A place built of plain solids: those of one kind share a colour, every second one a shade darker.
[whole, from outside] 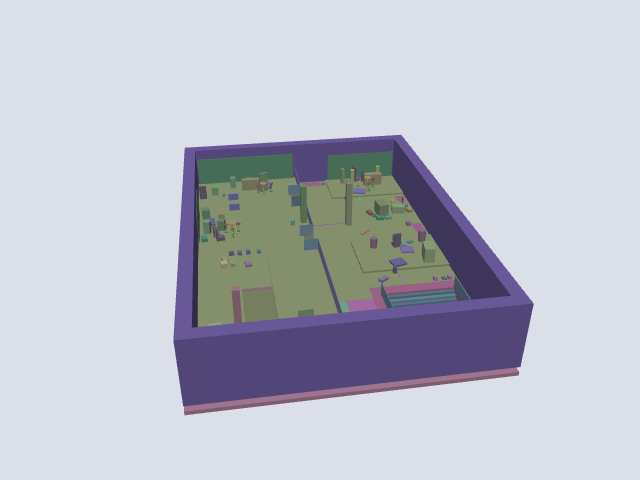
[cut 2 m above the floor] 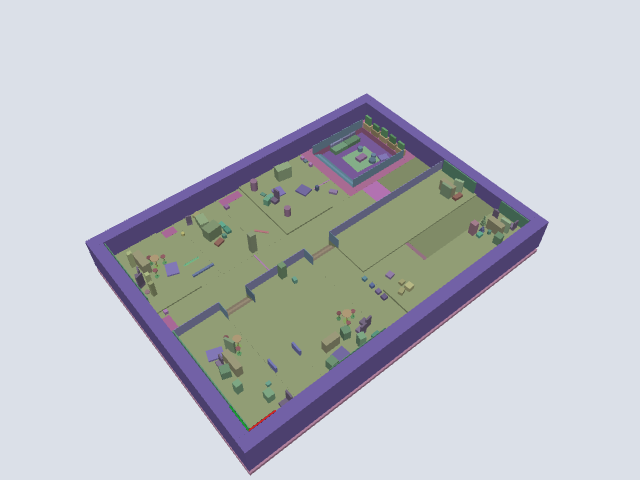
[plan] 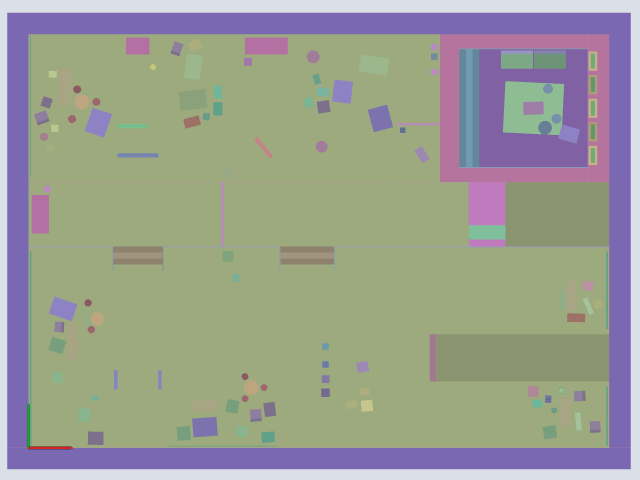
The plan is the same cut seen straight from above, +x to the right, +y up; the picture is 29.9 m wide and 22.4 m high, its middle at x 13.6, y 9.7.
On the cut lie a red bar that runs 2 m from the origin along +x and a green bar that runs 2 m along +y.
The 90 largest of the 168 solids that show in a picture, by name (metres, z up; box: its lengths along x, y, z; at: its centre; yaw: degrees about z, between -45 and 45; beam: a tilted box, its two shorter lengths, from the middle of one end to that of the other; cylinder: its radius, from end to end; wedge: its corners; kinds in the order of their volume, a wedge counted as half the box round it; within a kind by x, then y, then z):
{
 "wall_1": {"box": [1.0, 19.3, 5.0], "at": [-0.5, 9.65, 1.5]},
 "wall_2": {"box": [29.1, 1.0, 5.0], "at": [13.55, -0.5, 1.5]},
 "wall_3": {"box": [29.1, 1.0, 5.0], "at": [13.55, 19.8, 1.5]},
 "wall_4": {"box": [1.0, 19.3, 5.0], "at": [27.6, 9.65, 1.5]},
 "floor_1": {"box": [3.95, 9.4, 1.0], "at": [1.98, 4.7, 0.12]},
 "floor_2": {"box": [4.15, 6.9, 1.12], "at": [2.08, 15.85, -0.44]},
 "floor_3": {"box": [2.3, 8.56, 1.0], "at": [5.1, 4.28, 0.12]},
 "floor_4": {"box": [1.9, 6.9, 1.0], "at": [5.1, 15.85, -0.5]},
 "floor_5": {"box": [3.8, 6.9, 1.0], "at": [7.95, 15.85, -0.5]},
 "floor_6": {"box": [5.5, 9.4, 1.0], "at": [9.0, 4.7, 0.12]},
 "floor_7": {"box": [20.54, 3.0, 1.0], "at": [10.27, 10.9, -0.5]},
 "floor_8": {"box": [2.5, 6.9, 1.0], "at": [11.1, 15.85, -0.5]},
 "floor_9": {"box": [2.5, 8.56, 1.0], "at": [13.0, 4.28, 0.12]},
 "floor_10": {"box": [4.85, 6.9, 1.15], "at": [14.78, 15.85, -0.42]},
 "floor_11": {"box": [4.47, 2.2, 1.0], "at": [16.48, 4.2, 0.12]},
 "floor_12": {"box": [2.0, 6.9, 1.0], "at": [18.2, 15.85, -0.5]},
 "floor_13": {"box": [12.85, 3.1, 1.18], "at": [20.68, 1.55, 0.21]},
 "floor_14": {"box": [12.85, 4.1, 1.12], "at": [20.68, 7.35, 0.18]},
 "floor_15": {"box": [8.07, 2.2, 1.0], "at": [23.07, 4.2, 0.12]},
 "floor_16": {"box": [4.84, 3.0, 1.0], "at": [24.68, 10.9, -0.5]},
 "floor_base_1": {"box": [27.1, 9.3, 0.3], "at": [13.55, 4.65, -0.95]},
 "floor_base_2": {"box": [29.1, 21.3, 0.3], "at": [13.55, 9.65, -1.57]},
 "floor_rim_1": {"box": [0.9, 6.9, 1.0], "at": [19.65, 15.85, -0.5]},
 "floor_rim_2": {"box": [6.0, 0.7, 1.0], "at": [23.1, 12.75, -0.5]},
 "floor_rim_3": {"box": [6.0, 0.7, 1.0], "at": [23.1, 18.95, -0.5]},
 "floor_rim_4": {"box": [1.0, 6.9, 1.0], "at": [26.6, 15.85, -0.5]},
 "floor_pit_1": {"box": [5.07, 5.5, 0.36], "at": [23.57, 15.85, -0.82]},
 "back_1": {"box": [0.06, 6.58, 2.6], "at": [0.09, 15.92, 1.42]},
 "back_2": {"box": [0.08, 9.08, 2.5], "at": [0.1, 4.63, 1.87]},
 "back_3": {"box": [5.04, 0.04, 2.4], "at": [9.0, 0.08, 1.82]},
 "back_4": {"box": [0.1, 3.64, 2.45], "at": [26.99, 7.35, 1.97]},
 "back_5": {"box": [0.08, 2.78, 2.55], "at": [27.0, 1.48, 2.08]},
 "counter_1": {"box": [0.62, 1.7, 1.1], "at": [1.68, 16.82, 0.67]},
 "counter_2": {"box": [0.5, 1.7, 1.05], "at": [2.05, 4.93, 1.15]},
 "counter_3": {"box": [1.25, 0.52, 1.02], "at": [8.2, 1.97, 1.13]},
 "counter_4": {"box": [0.54, 1.35, 1.06], "at": [25.06, 1.66, 1.33]},
 "counter_5": {"box": [0.45, 1.4, 1.08], "at": [25.32, 7.1, 1.28]},
 "floor_hatch_1": {"box": [1.72, 0.32, 1.0], "at": [21.4, 9.56, -0.5]},
 "floor_hatch_2": {"box": [1.72, 2.01, 1.0], "at": [21.4, 11.39, -0.5]},
 "step_down_1": {"box": [0.31, 5.5, 0.84], "at": [20.25, 15.85, -0.58]},
 "step_down_2": {"box": [0.31, 5.5, 0.68], "at": [20.57, 15.85, -0.66]},
 "step_down_3": {"box": [0.31, 5.5, 0.52], "at": [20.88, 15.85, -0.74]},
 "pallet_load_1": {"box": [1.27, 0.89, 1.07], "at": [7.67, 16.24, 0.54], "yaw": 7.2},
 "pallet_load_2": {"box": [0.75, 1.14, 0.64], "at": [7.69, 17.78, 0.32], "yaw": -7.5},
 "pallet_load_3": {"box": [1.33, 0.8, 1.22], "at": [16.12, 17.87, 0.76], "yaw": -8.7},
 "step_tread_1": {"box": [2.3, 0.28, 0.84], "at": [5.1, 8.7, 0.04]},
 "step_tread_2": {"box": [2.3, 0.28, 0.69], "at": [5.1, 8.98, -0.04]},
 "step_tread_3": {"box": [2.3, 0.28, 0.54], "at": [5.1, 9.26, -0.11]},
 "step_tread_4": {"box": [2.5, 0.28, 0.84], "at": [13.0, 8.7, 0.04]},
 "step_tread_5": {"box": [2.5, 0.28, 0.69], "at": [13.0, 8.98, -0.04]},
 "step_tread_6": {"box": [2.5, 0.28, 0.54], "at": [13.0, 9.26, -0.11]},
 "display_cube_1": {"box": [0.49, 0.47, 1.01], "at": [1.34, 3.28, 1.12], "yaw": 3.3},
 "display_cube_2": {"box": [0.69, 0.64, 0.78], "at": [1.34, 4.78, 1.01], "yaw": -17.4},
 "display_cube_3": {"box": [0.55, 0.6, 0.79], "at": [2.59, 1.54, 1.01], "yaw": -0.3},
 "display_cube_4": {"box": [0.62, 0.65, 0.86], "at": [7.24, 0.68, 1.05], "yaw": 5.6},
 "display_cube_5": {"box": [0.56, 0.6, 0.87], "at": [9.52, 1.93, 1.05], "yaw": -11.9},
 "display_cube_6": {"box": [0.51, 0.54, 1.12], "at": [9.95, 0.77, 1.18], "yaw": -15.3},
 "display_cube_7": {"box": [0.6, 0.58, 0.84], "at": [24.33, 0.73, 1.22], "yaw": 8.9},
 "roll_1": {"box": [0.19, 0.8, 1.85], "at": [2.65, 6.08, 1.54], "yaw": 21.2},
 "roll_2": {"box": [0.23, 0.93, 2.17], "at": [24.91, 6.89, 1.82], "yaw": 4.3},
 "roll_3": {"box": [0.25, 0.83, 2.18], "at": [25.66, 1.23, 1.89], "yaw": 5.1},
 "roll_4": {"box": [0.23, 0.8, 2.03], "at": [26.12, 6.62, 1.75], "yaw": 22.9},
 "sofaN_seat_1": {"box": [1.5, 0.86, 0.44], "at": [22.8, 18.12, -0.42]},
 "sofaN_seat_2": {"box": [1.5, 0.86, 0.44], "at": [24.33, 18.12, -0.42]},
 "edgeE_1": {"box": [0.41, 0.9, 0.6], "at": [26.34, 13.65, 0.3]},
 "edgeE_2": {"box": [0.41, 0.9, 0.6], "at": [26.34, 14.75, 0.3]},
 "edgeE_3": {"box": [0.41, 0.9, 0.6], "at": [26.34, 15.85, 0.3]},
 "edgeE_4": {"box": [0.41, 0.9, 0.6], "at": [26.34, 16.95, 0.3]},
 "edgeE_5": {"box": [0.41, 0.9, 0.6], "at": [26.34, 18.05, 0.3]},
 "floor_hatch_cover_1": {"box": [1.72, 0.67, 0.95], "at": [21.4, 10.05, -0.47]},
 "column_a0b_1": {"box": [0.5, 0.5, 4.0], "at": [9.3, 12.86, 2.0]},
 "rail_rim_1": {"box": [3.95, 0.04, 1.0], "at": [1.98, 9.38, 1.12]},
 "rail_rim_2": {"box": [5.5, 0.04, 1.0], "at": [9.0, 9.38, 1.12]},
 "rail_rim_3": {"box": [12.85, 0.04, 1.0], "at": [20.68, 9.38, 1.24]},
 "column_a0a_1": {"box": [0.5, 0.5, 3.38], "at": [9.3, 8.94, 2.31]},
 "column_asea_1": {"box": [0.5, 0.5, 3.2], "at": [23.55, 2.64, 2.4]},
 "pallet_1": {"box": [1.14, 0.84, 0.18], "at": [1.61, 6.49, 0.71], "yaw": -18.9},
 "pallet_2": {"box": [0.96, 1.16, 0.19], "at": [3.25, 15.18, 0.17], "yaw": -19.1},
 "pallet_3": {"box": [1.14, 0.88, 0.2], "at": [8.23, 0.97, 0.67], "yaw": 4.3},
 "pallet_4": {"box": [0.94, 1.09, 0.2], "at": [16.42, 15.37, 0.2], "yaw": 15.0},
 "floor_gap_cover_1": {"box": [0.31, 2.2, 0.85], "at": [18.88, 4.2, 0.2]},
 "brochure_stand_1": {"box": [0.34, 0.31, 1.49], "at": [1.02, 13.98, 0.86], "yaw": 10.1},
 "brochure_stand_2": {"box": [0.38, 0.32, 1.58], "at": [1.13, 17.44, 0.91], "yaw": -1.8},
 "brochure_stand_3": {"box": [0.34, 0.34, 1.44], "at": [1.23, 14.91, 0.84], "yaw": -2.9},
 "rail_1": {"box": [6.08, 0.04, 0.98], "at": [23.1, 13.08, 0.49]},
 "rail_2": {"box": [6.08, 0.04, 0.98], "at": [23.1, 18.62, 0.49]},
 "barrel_1": {"cylinder": 0.3, "from": [13.28, 18.25, 0.15], "to": [13.28, 18.25, 1.13]},
 "barrel_2": {"cylinder": 0.28, "from": [13.68, 14.05, 0.15], "to": [13.68, 14.05, 0.99]},
 "low_rug_1": {"box": [2.75, 2.4, 0.06], "at": [23.57, 15.85, -0.66], "yaw": -2.8},
 "low_1": {"box": [0.95, 0.6, 0.28], "at": [23.57, 15.85, -0.49], "yaw": 1.9}
}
